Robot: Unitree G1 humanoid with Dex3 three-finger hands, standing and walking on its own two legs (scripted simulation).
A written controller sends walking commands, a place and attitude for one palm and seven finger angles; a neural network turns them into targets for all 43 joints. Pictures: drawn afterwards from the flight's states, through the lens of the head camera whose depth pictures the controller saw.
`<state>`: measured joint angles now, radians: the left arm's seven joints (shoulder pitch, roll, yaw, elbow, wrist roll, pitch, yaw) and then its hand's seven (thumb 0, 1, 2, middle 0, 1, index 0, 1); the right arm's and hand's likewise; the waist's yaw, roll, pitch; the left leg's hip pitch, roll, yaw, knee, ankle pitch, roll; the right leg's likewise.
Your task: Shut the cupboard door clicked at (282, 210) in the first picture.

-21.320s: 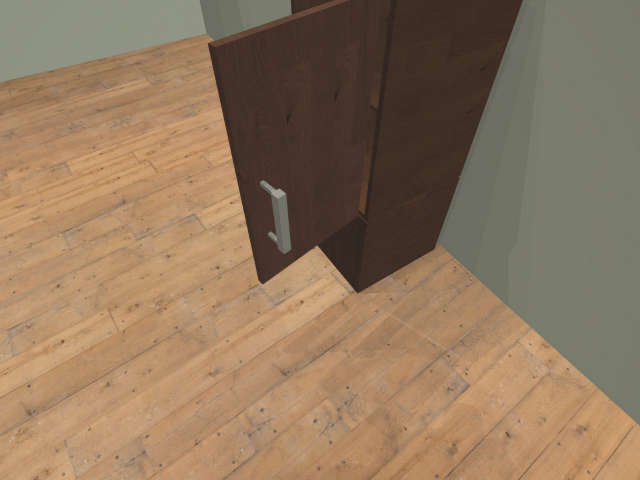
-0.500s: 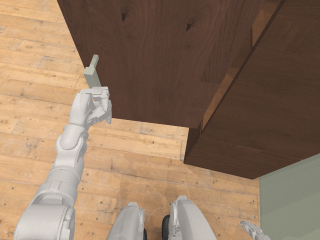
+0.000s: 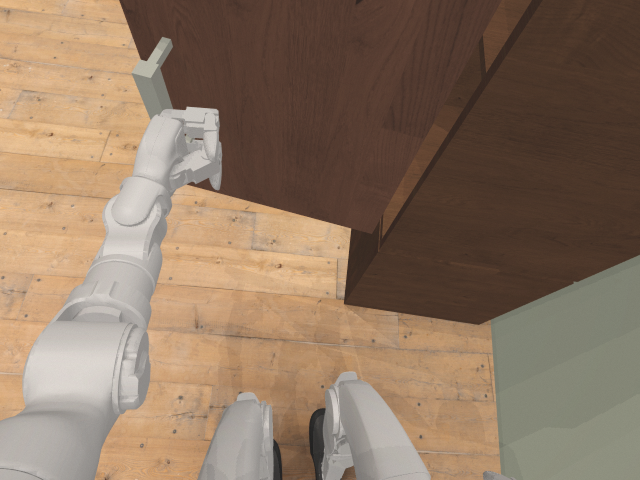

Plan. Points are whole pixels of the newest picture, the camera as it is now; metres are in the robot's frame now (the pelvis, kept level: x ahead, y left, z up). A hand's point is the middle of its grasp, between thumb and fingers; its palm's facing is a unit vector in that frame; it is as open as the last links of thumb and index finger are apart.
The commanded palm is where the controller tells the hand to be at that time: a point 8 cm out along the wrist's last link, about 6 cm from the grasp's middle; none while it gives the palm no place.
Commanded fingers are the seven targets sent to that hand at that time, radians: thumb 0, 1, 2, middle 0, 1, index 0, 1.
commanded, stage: push the door shut along its arc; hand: left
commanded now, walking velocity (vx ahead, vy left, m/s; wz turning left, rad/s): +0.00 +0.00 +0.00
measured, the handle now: (172, 111) +0.57 +0.15 +0.03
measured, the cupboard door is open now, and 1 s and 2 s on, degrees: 84 67 66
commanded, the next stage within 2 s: pull the fist back off the door in 0.82 s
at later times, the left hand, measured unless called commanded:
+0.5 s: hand (245, 127) +0.54 +0.06 +0.04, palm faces -0.40 -0.91 -0.05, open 2.8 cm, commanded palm +0.55 +0.08 +0.04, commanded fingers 0.00 0.90 0.90 -1.30 -1.50 -1.30 -1.50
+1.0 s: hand (266, 97) +0.59 +0.03 +0.04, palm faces -0.30 -0.95 +0.05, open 3.2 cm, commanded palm +0.58 +0.03 +0.04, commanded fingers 0.00 0.90 0.90 -1.30 -1.50 -1.30 -1.50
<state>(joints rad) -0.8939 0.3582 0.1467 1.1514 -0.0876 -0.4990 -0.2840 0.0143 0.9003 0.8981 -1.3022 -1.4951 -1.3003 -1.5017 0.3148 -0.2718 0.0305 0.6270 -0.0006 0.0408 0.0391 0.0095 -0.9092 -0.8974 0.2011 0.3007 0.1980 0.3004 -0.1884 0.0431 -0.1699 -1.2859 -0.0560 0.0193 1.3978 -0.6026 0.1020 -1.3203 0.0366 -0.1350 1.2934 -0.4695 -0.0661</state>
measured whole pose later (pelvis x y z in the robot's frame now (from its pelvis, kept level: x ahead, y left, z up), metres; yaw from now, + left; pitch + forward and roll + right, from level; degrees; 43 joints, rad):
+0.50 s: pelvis +0.01 -0.01 -0.01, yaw -1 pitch +31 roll -4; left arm -1.08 0.44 0.17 1.21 -0.05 -0.38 -0.35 -0.03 0.87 0.91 -1.30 -1.49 -1.30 -1.50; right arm 0.35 -0.26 0.05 0.62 -0.01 0.04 0.04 0.01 -0.91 -0.90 0.20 0.30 0.20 0.30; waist -0.25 0.05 -0.16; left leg -1.35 -0.03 0.02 1.44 -0.63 0.09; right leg -1.40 0.06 -0.14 1.33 -0.49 -0.08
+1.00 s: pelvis +0.00 -0.01 -0.03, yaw -2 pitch +35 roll -5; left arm -1.30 0.45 0.19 1.30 -0.05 -0.27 -0.22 0.02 0.94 0.97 -1.30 -1.49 -1.30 -1.50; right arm 0.38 -0.26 0.05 0.64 -0.06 -0.05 0.04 0.01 -0.91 -0.90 0.20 0.30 0.20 0.30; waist -0.29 0.05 -0.16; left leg -1.47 -0.03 0.00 1.51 -0.64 0.08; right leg -1.50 0.06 -0.17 1.38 -0.49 -0.09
